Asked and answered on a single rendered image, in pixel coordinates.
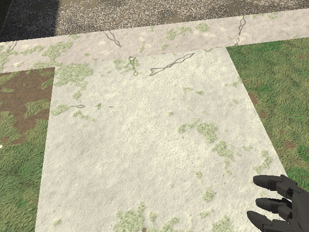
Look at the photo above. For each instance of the right robot hand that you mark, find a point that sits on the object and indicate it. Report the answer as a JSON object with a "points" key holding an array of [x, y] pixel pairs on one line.
{"points": [[295, 213]]}

